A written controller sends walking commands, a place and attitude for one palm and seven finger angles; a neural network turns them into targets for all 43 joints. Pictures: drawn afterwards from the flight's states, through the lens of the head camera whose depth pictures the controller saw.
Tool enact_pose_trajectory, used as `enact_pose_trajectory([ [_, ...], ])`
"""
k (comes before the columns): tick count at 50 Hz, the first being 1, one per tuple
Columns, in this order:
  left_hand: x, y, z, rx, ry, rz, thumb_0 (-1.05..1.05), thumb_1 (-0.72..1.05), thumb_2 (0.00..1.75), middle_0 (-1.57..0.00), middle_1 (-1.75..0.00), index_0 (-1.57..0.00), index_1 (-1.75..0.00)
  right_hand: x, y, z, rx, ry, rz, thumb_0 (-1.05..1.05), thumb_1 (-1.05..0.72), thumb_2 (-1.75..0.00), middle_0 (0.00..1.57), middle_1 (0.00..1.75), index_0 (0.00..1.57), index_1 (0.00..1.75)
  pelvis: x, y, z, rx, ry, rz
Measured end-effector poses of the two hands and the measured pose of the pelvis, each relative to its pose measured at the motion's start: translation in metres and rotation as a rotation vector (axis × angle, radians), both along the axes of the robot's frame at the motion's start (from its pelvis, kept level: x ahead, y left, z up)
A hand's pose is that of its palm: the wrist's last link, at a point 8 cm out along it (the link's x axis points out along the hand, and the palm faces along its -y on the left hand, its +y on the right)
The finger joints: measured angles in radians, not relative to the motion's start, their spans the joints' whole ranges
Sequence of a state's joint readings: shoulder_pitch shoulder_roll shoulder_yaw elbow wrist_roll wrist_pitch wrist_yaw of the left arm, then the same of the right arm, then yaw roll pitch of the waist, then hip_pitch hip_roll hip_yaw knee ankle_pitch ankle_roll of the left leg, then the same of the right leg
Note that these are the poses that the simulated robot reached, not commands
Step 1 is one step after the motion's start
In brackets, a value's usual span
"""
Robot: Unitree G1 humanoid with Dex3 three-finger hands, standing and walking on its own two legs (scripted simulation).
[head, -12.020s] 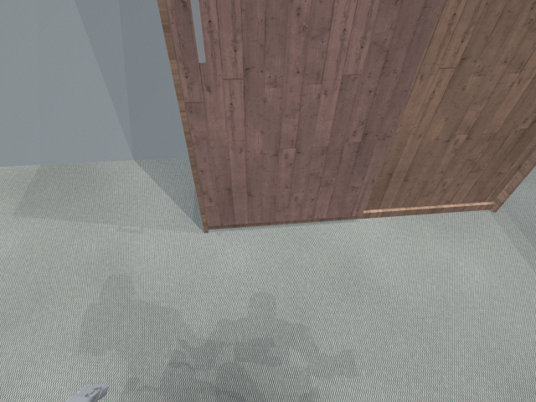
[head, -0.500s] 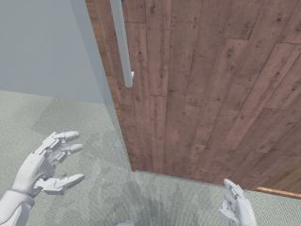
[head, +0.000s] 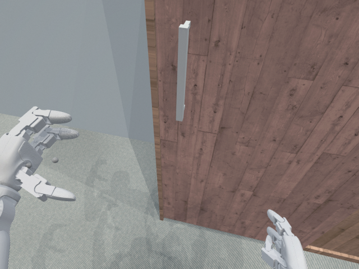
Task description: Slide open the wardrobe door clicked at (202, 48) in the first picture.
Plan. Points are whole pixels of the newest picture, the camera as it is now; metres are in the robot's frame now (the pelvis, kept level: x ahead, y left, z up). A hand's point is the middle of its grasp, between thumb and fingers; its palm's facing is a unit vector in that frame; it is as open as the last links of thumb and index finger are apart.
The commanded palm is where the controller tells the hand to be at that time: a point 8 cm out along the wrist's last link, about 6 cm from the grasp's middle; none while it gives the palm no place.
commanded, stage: raise the hand with hooked fingers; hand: left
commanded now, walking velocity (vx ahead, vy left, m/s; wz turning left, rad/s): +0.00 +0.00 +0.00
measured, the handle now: (183, 76) +0.50 +0.05 +0.20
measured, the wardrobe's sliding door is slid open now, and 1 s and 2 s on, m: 0.00 0.00 0.00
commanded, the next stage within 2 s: move the hooked fingers beside the handle in 0.84 s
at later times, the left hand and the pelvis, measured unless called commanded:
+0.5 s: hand (41, 128) +0.27 +0.27 +0.21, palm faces +0.00 -0.99 -0.15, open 14.0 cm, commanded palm +0.22 +0.31 +0.23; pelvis -0.01 -0.02 +0.01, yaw +1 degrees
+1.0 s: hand (82, 125) +0.29 +0.21 +0.22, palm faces -0.08 -0.98 -0.16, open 14.0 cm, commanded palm +0.26 +0.27 +0.23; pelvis +0.02 -0.05 +0.01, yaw +0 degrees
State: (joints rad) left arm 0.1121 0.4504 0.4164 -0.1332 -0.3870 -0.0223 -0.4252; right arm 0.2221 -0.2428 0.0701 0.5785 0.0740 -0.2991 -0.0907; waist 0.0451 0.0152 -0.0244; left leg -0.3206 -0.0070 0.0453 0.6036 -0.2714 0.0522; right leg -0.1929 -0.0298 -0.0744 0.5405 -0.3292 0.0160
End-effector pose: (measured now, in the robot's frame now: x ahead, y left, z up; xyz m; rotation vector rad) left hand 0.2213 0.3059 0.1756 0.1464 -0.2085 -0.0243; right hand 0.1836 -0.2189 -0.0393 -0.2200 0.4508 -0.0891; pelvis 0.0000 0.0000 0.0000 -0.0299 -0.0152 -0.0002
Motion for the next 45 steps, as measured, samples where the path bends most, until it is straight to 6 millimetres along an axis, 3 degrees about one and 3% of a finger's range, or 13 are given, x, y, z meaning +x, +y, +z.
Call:
enact_pose_trajectory([
  [5,0.005,0.021,0.01,-0.004,0.101,0.037,0.0,-0.45,0.32,-0.29,-1.17,-0.3,-1.16,0.006,0.023,-0.003,0.055,0.008,0.054,0.01,-0.9,-0.9,0.2,0.3,0.2,0.3,-0.006,0.004,0.003,0.002,-0.011,0.008],
  [9,0.008,0.02,0.007,-0.002,0.182,0.015,0.0,-0.48,0.31,-0.29,-1.19,-0.3,-1.18,0.003,0.028,-0.007,0.065,0.04,0.076,0.01,-0.9,-0.9,0.21,0.3,0.2,0.3,-0.01,0.003,0.004,0.006,-0.018,0.014],
  [14,0.008,0.015,0.038,0.039,0.069,-0.006,-0.01,-0.5,0.3,-0.3,-1.2,-0.3,-1.19,-0.004,0.024,-0.009,0.048,0.07,0.083,0.01,-0.9,-0.9,0.21,0.3,0.2,0.3,-0.01,-0.002,0.007,0.01,-0.031,0.016],
  [17,0.011,0.023,0.061,0.046,0.011,0.019,-0.01,-0.5,0.3,-0.3,-1.2,-0.31,-1.2,-0.008,0.015,-0.01,0.047,0.081,0.071,0.01,-0.9,-0.9,0.21,0.3,0.2,0.3,-0.009,-0.007,0.008,0.011,-0.037,0.016],
  [20,0.017,0.032,0.072,0.032,0.034,0.058,-0.01,-0.5,0.3,-0.3,-1.2,-0.31,-1.2,-0.011,0.003,-0.013,0.051,0.091,0.054,0.01,-0.9,-0.9,0.21,0.3,0.2,0.3,-0.009,-0.012,0.008,0.014,-0.035,0.02],
  [24,0.028,0.028,0.054,0.009,0.166,0.054,0.0,-0.5,0.3,-0.3,-1.2,-0.3,-1.2,-0.015,-0.016,-0.018,0.053,0.11,0.025,0.01,-0.9,-0.9,0.21,0.3,0.2,0.3,-0.009,-0.017,0.008,0.017,-0.019,0.02],
  [28,0.032,0.0,0.029,0.004,0.231,-0.029,-0.01,-0.5,0.3,-0.29,-1.2,-0.3,-1.2,-0.017,-0.034,-0.019,0.04,0.118,-0.001,0.01,-0.9,-0.9,0.2,0.3,0.2,0.3,-0.007,-0.023,0.008,0.019,-0.016,0.013],
  [32,0.029,-0.02,0.039,0.022,0.105,-0.057,-0.01,-0.5,0.3,-0.3,-1.2,-0.3,-1.2,-0.014,-0.045,-0.014,0.024,0.098,-0.016,0.02,-0.9,-0.9,0.2,0.3,0.2,0.3,0.0,-0.031,0.008,0.022,-0.022,0.005],
  [37,0.03,-0.009,0.062,-0.004,0.015,0.03,-0.01,-0.5,0.3,-0.3,-1.2,-0.31,-1.2,-0.004,-0.052,-0.011,0.037,0.069,-0.016,0.01,-0.9,-0.9,0.2,0.3,0.2,0.3,0.007,-0.042,0.008,0.023,-0.029,0.006],
  [41,0.04,-0.004,0.052,-0.018,0.137,0.07,-0.01,-0.5,0.3,-0.3,-1.2,-0.31,-1.2,0.005,-0.057,-0.016,0.055,0.075,-0.011,0.01,-0.9,-0.9,0.2,0.3,0.2,0.3,0.008,-0.045,0.007,0.024,-0.018,0.011],
  [45,0.048,-0.023,0.034,0.001,0.217,0.004,-0.01,-0.5,0.3,-0.3,-1.2,-0.3,-1.2,0.011,-0.061,-0.02,0.059,0.085,-0.017,0.01,-0.9,-0.9,0.2,0.3,0.2,0.3,0.009,-0.046,0.006,0.029,-0.005,0.007],
])
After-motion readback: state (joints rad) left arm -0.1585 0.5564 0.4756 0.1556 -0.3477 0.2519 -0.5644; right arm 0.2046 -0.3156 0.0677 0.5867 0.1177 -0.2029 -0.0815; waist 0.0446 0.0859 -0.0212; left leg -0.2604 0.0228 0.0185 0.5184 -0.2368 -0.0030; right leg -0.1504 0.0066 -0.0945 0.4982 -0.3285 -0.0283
